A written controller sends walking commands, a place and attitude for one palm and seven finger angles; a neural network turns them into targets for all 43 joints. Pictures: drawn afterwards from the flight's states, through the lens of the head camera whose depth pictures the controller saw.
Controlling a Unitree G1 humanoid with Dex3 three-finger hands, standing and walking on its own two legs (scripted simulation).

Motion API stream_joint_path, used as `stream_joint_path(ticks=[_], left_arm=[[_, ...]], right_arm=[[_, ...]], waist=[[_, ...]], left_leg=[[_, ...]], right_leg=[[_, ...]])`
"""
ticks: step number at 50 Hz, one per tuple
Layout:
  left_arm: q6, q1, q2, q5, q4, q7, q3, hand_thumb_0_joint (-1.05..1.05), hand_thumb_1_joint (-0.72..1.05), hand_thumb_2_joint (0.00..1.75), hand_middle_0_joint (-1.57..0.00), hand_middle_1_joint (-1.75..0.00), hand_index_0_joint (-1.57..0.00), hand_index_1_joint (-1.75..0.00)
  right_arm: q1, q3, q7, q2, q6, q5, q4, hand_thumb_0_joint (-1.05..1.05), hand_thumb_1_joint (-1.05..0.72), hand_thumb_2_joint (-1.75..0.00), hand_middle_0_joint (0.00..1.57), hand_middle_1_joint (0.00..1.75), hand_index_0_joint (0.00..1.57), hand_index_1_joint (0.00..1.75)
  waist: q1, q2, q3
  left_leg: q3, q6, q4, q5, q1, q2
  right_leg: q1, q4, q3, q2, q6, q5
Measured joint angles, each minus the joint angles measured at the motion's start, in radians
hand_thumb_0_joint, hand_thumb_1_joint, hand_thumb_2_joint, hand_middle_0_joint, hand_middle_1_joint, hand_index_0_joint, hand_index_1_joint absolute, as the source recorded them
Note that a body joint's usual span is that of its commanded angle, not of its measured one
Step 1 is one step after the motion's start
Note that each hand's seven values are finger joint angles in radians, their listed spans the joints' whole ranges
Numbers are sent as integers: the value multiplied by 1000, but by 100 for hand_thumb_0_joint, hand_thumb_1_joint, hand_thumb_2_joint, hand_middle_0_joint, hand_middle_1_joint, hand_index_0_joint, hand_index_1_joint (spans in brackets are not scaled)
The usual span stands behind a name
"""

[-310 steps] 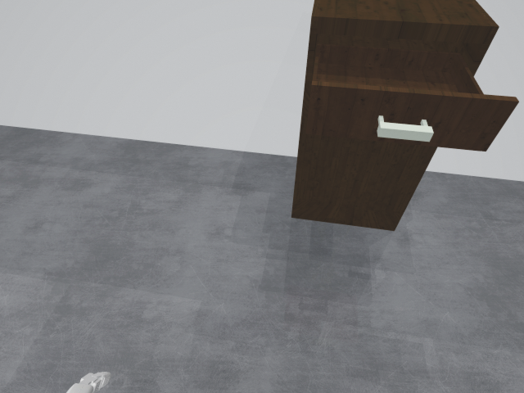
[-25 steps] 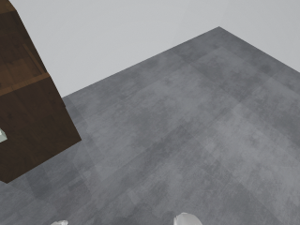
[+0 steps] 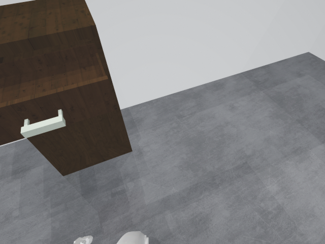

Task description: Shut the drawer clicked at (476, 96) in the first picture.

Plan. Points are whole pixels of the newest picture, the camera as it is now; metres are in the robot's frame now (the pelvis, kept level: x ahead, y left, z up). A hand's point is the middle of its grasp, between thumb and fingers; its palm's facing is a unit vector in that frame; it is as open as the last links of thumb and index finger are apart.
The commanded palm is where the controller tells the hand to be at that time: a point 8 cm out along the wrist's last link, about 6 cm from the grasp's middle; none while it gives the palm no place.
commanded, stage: turn to face it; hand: left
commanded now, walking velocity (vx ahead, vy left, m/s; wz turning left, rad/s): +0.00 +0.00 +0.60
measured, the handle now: (44, 121) +0.46 +0.38 +0.03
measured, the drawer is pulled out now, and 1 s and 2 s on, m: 0.30 0.30 0.30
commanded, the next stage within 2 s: take the last steps up to it in 0.72 s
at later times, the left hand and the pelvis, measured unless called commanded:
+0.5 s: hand out of the picture +0.01 +0.31 -0.17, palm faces +0.30 -0.92 -0.23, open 7.4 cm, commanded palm none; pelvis +0.00 +0.08 +0.00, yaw +15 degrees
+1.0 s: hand out of the picture -0.03 +0.22 -0.15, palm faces +0.46 -0.85 -0.25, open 7.4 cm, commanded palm none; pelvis +0.00 +0.03 +0.01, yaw +25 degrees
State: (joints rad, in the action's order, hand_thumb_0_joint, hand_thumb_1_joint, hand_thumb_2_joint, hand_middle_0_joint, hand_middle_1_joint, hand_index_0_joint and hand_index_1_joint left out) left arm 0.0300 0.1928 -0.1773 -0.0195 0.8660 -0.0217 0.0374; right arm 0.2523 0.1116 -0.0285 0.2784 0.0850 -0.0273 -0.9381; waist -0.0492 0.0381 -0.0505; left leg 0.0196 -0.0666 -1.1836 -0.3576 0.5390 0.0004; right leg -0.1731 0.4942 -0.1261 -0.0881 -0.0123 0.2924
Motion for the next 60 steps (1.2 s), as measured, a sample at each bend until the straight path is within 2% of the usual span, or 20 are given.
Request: stream_joint_path(ticks=[3, 7, 10, 11, 12, 14, 16, 19, 24, 30, 34, 37, 38, 39, 42, 45, 48, 54, 58, 60], left_arm=[[-1, 19, -8, -5, 8, 2, 2, 0, 90, 90, -20, -30, -20, -30], [0, 42, -28, -11, 18, 7, 8, 0, 90, 90, -20, -30, -20, -30], [5, 63, -52, -10, 27, 10, 18, 0, 90, 90, -20, -30, -20, -30], [9, 74, -62, -6, 29, 12, 22, 0, 90, 90, -20, -30, -20, -30], [17, 74, -77, -1, 37, 13, 28, 0, 90, 90, -20, -30, -20, -30], [40, 69, -101, 0, 56, 7, 38, 1, 90, 90, -20, -30, -20, -30], [52, 62, -110, 2, 73, 4, 43, 1, 91, 90, -20, -30, -20, -30], [47, 44, -109, 3, 75, 9, 42, 1, 91, 90, -20, -30, -20, -30], [35, 5, -86, 5, 54, 14, 31, 1, 91, 90, -20, -30, -20, -30], [35, -30, -51, 6, 42, 8, 22, 0, 91, 90, -20, -30, -20, -30], [32, -44, -28, 8, 38, 4, 16, 0, 91, 90, -20, -30, -20, -30], [19, -43, -12, 12, 33, 2, 10, 0, 91, 90, -20, -30, -20, -30], [11, -39, -9, 12, 31, 1, 8, 0, 91, 90, -20, -30, -20, -30], [2, -35, -5, 11, 32, -1, 6, 0, 91, 90, -20, -30, -20, -30], [-9, -19, 15, 3, 40, -2, -4, 0, 91, 90, -20, -30, -20, -30], [-11, 14, 29, 4, 56, -1, -5, 0, 91, 90, -20, -30, -20, -30], [-23, 58, 37, 1, 84, 3, -3, 0, 90, 90, -20, -30, -20, -30], [-50, 157, 32, -11, 148, 10, 3, 0, 91, 90, -20, -30, -20, -30], [-49, 216, 28, -14, 201, 18, 5, 0, 91, 90, -20, -30, -20, -30], [-44, 245, 25, -9, 230, 21, 8, 0, 91, 90, -20, -30, -20, -30]], right_arm=[[-15, -3, -3, 3, 9, 1, -2, 1, -91, -90, 20, 30, 20, 30], [-53, -15, -4, 2, 6, 6, 3, 1, -91, -90, 19, 30, 20, 30], [-80, -26, -4, -1, -14, 9, 23, 1, -91, -90, 19, 30, 20, 30], [-85, -29, -5, 1, -25, 9, 33, 1, -91, -90, 19, 30, 20, 30], [-98, -31, -3, -8, -37, 8, 37, 1, -91, -90, 19, 30, 20, 30], [-118, -44, 1, -27, -57, 10, 47, 1, -91, -90, 20, 30, 20, 30], [-122, -55, 13, -43, -69, 8, 55, 1, -91, -90, 20, 30, 20, 30], [-120, -67, 26, -58, -72, 6, 58, 1, -91, -90, 20, 30, 20, 30], [-100, -80, 32, -76, -72, 7, 44, 1, -91, -90, 20, 30, 20, 30], [-54, -82, 31, -96, -61, 2, 17, 1, -90, -90, 20, 30, 20, 30], [-23, -77, 33, -97, -55, -3, -3, 1, -90, -90, 20, 30, 20, 30], [-4, -72, 34, -90, -49, -1, -21, 1, -90, -90, 20, 30, 20, 30], [4, -70, 34, -89, -48, 2, -27, 1, -91, -90, 20, 30, 20, 30], [11, -67, 33, -85, -48, 6, -33, 1, -91, -90, 20, 30, 20, 30], [18, -51, 34, -72, -30, 10, -50, 1, -91, -90, 20, 30, 20, 30], [30, -39, 29, -57, -19, 3, -67, 1, -91, -90, 20, 30, 20, 30], [48, -31, 20, -47, -23, -6, -82, 1, -91, -90, 20, 30, 20, 30], [52, -30, 12, -50, -35, -10, -108, 1, -91, -90, 20, 30, 20, 30], [22, -40, 13, -67, -56, -6, -107, 1, -91, -90, 19, 30, 20, 30], [7, -49, 17, -79, -78, -4, -101, 1, -91, -90, 19, 30, 20, 30]], waist=[[13, -17, -11], [41, -43, -34], [57, -62, -43], [61, -65, -39], [63, -84, -44], [74, -102, -52], [73, -99, -47], [67, -85, -41], [60, -68, -28], [41, -53, -3], [22, -33, 3], [16, -16, 7], [16, -14, 10], [19, -9, 13], [16, 15, 7], [22, 17, 15], [27, 16, 35], [61, -11, 64], [93, -34, 62], [101, -43, 61]], left_leg=[[-15, -9, 71, -16, -34, 34], [-53, -5, 277, -61, -116, 50], [-87, 10, 475, -6, -200, 38], [-93, 36, 545, 38, -230, 32], [-94, 68, 532, 29, -217, 15], [-92, 104, 506, 6, -206, 3], [-79, 115, 535, 17, -221, 1], [-55, 121, 610, 62, -257, -9], [-22, 136, 699, 115, -304, -41], [11, 138, 729, 138, -323, -74], [31, 128, 722, 141, -315, -82], [45, 112, 696, 136, -293, -85], [49, 105, 678, 129, -281, -89], [53, 97, 650, 118, -263, -89], [50, 70, 433, -67, -184, -84], [24, 56, 192, -66, -114, -57], [6, 48, 106, 0, -97, -7], [-37, 46, 274, 1, -159, 67], [-70, 57, 465, -36, -225, 70], [-95, 61, 590, 10, -279, 62]], right_leg=[[2, 9, -37, -31, -11, 9], [-13, 46, -79, -77, -37, 30], [-38, 112, -110, -117, -70, 65], [-59, 159, -114, -131, -79, 86], [-96, 242, -83, -139, -84, 146], [-180, 437, 4, -103, -81, 256], [-244, 579, 41, -63, -79, 258], [-299, 652, 67, -31, -80, 185], [-314, 597, 100, -9, -83, 106], [-271, 486, 118, 14, -76, 110], [-211, 365, 116, 37, -61, 138], [-137, 212, 111, 56, -48, 83], [-100, 131, 108, 59, -44, 32], [-71, 68, 103, 62, -21, 14], [-61, 60, 70, 65, 36, 8], [-25, 6, 44, 53, 46, -18], [7, -47, 23, 48, 44, -41], [39, -107, 4, 37, 39, -57], [41, -109, 8, 32, 26, -50], [34, -78, 11, 31, 13, -29]])
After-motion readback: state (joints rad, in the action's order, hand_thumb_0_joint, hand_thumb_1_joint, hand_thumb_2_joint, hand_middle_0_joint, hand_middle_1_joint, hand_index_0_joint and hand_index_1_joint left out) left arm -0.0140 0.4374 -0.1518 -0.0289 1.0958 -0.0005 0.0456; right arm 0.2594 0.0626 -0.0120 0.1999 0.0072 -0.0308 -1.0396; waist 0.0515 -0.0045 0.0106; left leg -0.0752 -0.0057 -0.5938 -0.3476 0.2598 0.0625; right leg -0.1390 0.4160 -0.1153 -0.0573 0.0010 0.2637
